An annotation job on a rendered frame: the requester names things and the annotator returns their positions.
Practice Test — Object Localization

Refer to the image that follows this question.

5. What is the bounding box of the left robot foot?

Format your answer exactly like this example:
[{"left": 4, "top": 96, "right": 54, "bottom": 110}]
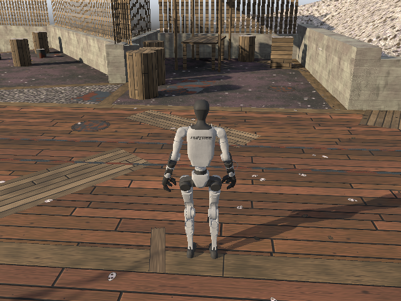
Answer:
[{"left": 187, "top": 242, "right": 197, "bottom": 258}]

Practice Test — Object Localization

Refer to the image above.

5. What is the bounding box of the robot left forearm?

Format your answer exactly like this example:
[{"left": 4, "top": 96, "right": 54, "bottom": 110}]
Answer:
[{"left": 164, "top": 152, "right": 177, "bottom": 178}]

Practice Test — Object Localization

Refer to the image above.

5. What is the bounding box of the robot right forearm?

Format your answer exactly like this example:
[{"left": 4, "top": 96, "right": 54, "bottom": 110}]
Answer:
[{"left": 224, "top": 152, "right": 235, "bottom": 177}]

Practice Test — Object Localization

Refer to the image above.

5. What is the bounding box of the left robot hand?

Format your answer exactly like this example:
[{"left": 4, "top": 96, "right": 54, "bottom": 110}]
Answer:
[{"left": 162, "top": 176, "right": 176, "bottom": 192}]

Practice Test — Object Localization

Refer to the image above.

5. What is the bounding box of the right robot upper arm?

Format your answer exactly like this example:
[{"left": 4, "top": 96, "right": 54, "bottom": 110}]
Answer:
[{"left": 214, "top": 127, "right": 231, "bottom": 162}]

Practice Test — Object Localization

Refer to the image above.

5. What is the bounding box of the left robot upper arm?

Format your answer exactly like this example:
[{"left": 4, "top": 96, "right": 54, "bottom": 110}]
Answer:
[{"left": 170, "top": 127, "right": 188, "bottom": 161}]

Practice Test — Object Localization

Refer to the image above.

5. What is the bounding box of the right robot hand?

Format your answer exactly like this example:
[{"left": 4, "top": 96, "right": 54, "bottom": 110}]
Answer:
[{"left": 222, "top": 175, "right": 236, "bottom": 189}]

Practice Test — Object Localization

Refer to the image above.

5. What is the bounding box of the robot right thigh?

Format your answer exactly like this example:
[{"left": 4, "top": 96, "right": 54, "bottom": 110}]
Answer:
[{"left": 208, "top": 175, "right": 222, "bottom": 219}]

